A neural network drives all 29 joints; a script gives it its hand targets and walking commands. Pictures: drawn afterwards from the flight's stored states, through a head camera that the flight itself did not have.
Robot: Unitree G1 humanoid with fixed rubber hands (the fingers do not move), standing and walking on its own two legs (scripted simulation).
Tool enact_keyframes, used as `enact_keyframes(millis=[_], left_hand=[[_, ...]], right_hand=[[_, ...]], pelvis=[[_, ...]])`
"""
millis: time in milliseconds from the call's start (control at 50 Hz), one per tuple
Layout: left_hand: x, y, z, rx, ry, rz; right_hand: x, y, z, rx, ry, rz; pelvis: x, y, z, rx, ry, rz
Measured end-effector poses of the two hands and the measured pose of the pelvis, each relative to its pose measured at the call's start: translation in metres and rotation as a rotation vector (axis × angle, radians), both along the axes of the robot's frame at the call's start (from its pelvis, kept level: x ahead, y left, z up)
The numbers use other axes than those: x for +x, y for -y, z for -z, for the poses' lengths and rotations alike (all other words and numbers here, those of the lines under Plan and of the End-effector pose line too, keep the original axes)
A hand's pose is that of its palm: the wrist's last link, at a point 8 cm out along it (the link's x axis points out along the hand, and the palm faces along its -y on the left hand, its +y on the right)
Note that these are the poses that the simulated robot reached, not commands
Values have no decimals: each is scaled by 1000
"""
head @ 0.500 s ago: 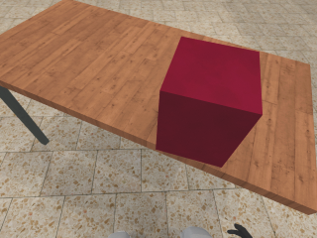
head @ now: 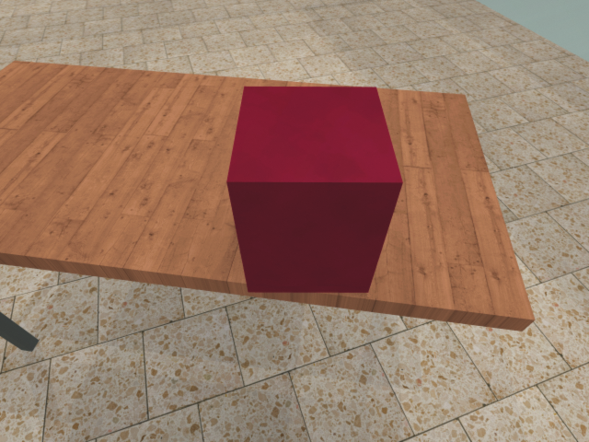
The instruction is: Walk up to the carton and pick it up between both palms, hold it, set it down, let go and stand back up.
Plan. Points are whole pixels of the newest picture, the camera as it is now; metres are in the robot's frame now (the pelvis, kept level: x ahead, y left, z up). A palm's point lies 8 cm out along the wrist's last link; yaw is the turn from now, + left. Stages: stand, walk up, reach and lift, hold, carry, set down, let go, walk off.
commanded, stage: walk up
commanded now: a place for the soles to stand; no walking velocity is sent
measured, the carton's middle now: (309, 194) +0.47 -0.01 +0.07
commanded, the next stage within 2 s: none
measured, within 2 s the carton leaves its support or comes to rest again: neither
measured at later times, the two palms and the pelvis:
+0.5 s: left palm out of the picture +0.08 +0.25 -0.11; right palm out of the picture +0.07 -0.26 -0.12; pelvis +0.02 +0.00 +0.01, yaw -8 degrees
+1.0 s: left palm out of the picture +0.12 +0.24 -0.11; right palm out of the picture +0.02 -0.27 -0.13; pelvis +0.03 +0.00 +0.01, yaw -12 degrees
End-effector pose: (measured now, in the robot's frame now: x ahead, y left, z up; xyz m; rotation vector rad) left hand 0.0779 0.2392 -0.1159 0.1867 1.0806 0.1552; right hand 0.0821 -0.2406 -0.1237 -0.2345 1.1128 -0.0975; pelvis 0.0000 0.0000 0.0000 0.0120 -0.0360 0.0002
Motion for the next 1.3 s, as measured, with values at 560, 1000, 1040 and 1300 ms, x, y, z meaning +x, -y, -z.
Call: enact_keyframes(millis=[560,1000,1040,1300], left_hand=[[17,-10,-6,77,-131,145],[39,1,-6,80,-135,227],[40,-1,-4,79,-152,237],[69,11,-1,66,-142,254]], right_hand=[[-18,19,1,7,-48,162],[-58,30,3,-11,-123,232],[-65,24,3,-10,-135,245],[-70,18,8,9,-230,275]], pelvis=[[21,-1,-8,30,-23,143],[28,-1,-7,32,-26,204],[32,-1,-7,37,-28,208],[55,3,-7,18,-38,212]])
